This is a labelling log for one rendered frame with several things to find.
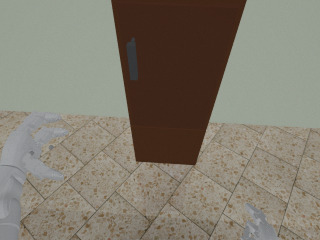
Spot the robot left hand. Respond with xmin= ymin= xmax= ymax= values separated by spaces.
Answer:
xmin=0 ymin=110 xmax=69 ymax=181

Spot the cupboard door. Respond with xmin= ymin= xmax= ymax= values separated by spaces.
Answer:
xmin=117 ymin=1 xmax=239 ymax=130

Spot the robot right hand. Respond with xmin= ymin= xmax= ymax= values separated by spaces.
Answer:
xmin=240 ymin=203 xmax=279 ymax=240

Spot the handle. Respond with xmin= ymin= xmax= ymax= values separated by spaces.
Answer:
xmin=126 ymin=37 xmax=138 ymax=81

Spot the robot left forearm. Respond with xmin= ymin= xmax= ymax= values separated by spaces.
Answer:
xmin=0 ymin=165 xmax=27 ymax=240

